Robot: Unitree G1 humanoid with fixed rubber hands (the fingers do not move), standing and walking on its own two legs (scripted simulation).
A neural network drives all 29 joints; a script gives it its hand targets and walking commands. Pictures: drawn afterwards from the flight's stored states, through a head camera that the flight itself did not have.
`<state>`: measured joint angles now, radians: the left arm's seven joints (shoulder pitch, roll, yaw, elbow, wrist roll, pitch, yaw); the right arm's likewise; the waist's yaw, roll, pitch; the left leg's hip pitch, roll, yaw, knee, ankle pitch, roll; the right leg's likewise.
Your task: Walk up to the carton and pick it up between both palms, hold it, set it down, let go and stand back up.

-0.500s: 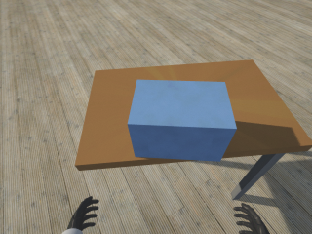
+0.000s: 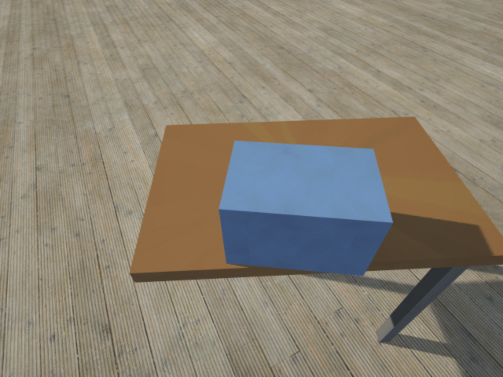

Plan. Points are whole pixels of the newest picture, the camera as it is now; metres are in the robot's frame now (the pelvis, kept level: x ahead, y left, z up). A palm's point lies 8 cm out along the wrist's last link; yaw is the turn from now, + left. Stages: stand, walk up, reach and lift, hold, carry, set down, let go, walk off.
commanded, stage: stand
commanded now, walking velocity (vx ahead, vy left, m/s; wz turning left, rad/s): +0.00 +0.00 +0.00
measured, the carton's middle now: (298, 207) +0.42 -0.07 +0.00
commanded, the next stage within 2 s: none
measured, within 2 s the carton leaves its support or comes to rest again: neither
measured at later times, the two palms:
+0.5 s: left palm out of the picture -0.03 +0.24 -0.15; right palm out of the picture -0.03 -0.20 -0.14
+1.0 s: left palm out of the picture -0.09 +0.23 -0.15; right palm out of the picture -0.06 -0.18 -0.14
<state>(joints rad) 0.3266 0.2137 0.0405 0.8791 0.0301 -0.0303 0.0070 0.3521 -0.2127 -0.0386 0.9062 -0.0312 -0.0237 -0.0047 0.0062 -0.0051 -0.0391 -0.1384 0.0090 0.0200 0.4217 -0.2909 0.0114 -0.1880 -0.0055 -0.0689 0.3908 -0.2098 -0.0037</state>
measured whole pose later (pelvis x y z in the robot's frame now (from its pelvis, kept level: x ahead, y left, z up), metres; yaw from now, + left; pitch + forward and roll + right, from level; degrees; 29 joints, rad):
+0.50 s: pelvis +0.00 +0.02 +0.00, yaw +0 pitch -1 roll +0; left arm 0.35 0.15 0.01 1.11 0.02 -0.01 0.03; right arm 0.38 -0.15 0.00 1.07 -0.02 -0.02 -0.03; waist 0.01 -0.01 -0.02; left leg -0.10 -0.03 0.03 0.39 -0.27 0.04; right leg -0.17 -0.04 -0.06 0.39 -0.21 0.02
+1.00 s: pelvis -0.02 +0.03 +0.00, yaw +1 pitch -1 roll +0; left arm 0.37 0.13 -0.01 1.21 0.01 0.00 0.03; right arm 0.39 -0.13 0.02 1.12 -0.01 -0.02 -0.04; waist 0.01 -0.01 0.01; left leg -0.12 -0.06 0.03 0.38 -0.25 0.06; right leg -0.19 -0.07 -0.05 0.40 -0.19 0.04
